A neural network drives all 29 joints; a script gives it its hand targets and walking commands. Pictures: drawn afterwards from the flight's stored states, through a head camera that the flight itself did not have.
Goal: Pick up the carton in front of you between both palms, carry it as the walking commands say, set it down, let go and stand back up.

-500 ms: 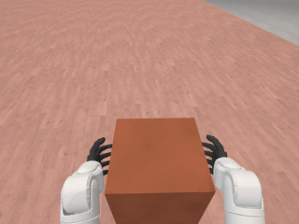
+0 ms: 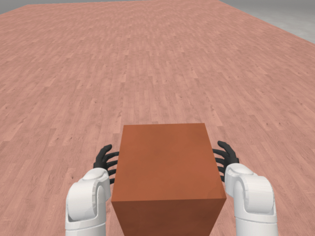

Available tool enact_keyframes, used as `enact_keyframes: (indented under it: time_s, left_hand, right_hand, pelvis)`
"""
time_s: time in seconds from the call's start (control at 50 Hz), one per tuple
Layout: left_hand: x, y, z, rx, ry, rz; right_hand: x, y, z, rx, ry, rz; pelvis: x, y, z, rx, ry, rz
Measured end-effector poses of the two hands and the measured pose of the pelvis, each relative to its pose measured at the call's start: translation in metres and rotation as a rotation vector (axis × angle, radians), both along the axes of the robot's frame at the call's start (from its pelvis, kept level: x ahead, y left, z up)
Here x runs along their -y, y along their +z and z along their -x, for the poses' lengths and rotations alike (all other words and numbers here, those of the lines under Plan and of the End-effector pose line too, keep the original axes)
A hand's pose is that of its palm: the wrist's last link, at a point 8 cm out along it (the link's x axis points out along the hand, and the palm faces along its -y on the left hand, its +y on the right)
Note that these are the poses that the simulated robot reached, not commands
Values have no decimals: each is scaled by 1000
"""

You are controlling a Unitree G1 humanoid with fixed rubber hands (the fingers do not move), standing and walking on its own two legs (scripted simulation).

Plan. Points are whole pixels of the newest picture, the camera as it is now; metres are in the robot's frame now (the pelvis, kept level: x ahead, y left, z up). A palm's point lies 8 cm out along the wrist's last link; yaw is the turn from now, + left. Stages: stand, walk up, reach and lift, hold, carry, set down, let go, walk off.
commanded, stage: carry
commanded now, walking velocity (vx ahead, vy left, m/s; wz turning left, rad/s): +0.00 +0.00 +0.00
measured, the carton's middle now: (165, 184) +0.28 +0.00 +0.02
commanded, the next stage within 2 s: hold in 1.50 s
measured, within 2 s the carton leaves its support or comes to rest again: neither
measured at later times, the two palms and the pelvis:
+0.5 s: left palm (96, 191) +0.24 +0.16 +0.08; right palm (227, 187) +0.24 -0.14 +0.08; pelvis -0.02 +0.01 +0.00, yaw +0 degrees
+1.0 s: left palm (100, 198) +0.24 +0.16 +0.04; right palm (223, 196) +0.24 -0.14 +0.04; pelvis -0.05 +0.01 +0.00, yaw +0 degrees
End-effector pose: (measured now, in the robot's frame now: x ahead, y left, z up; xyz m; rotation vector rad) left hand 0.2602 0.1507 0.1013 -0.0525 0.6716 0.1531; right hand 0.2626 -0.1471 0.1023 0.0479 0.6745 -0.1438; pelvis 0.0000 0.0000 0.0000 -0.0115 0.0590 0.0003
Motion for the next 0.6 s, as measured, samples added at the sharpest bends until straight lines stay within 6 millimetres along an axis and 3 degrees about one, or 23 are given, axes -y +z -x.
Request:
enact_keyframes:
  time_s: [0.18, 0.34, 0.6]
  left_hand:
    - [-5, -14, 0, -46, -11, -8]
    - [-8, -12, 9, -37, -12, -10]
    - [-11, -30, 30, -56, -25, -33]
  right_hand:
    - [-5, -15, 3, -45, -5, 1]
    - [-8, -14, 12, -36, -5, 2]
    - [-11, -31, 31, -54, 16, 27]
  pelvis:
    - [-7, -4, -2, 11, -1, -1]
    - [-10, -3, 5, 18, -2, -3]
    - [-13, 0, 25, 32, -2, -10]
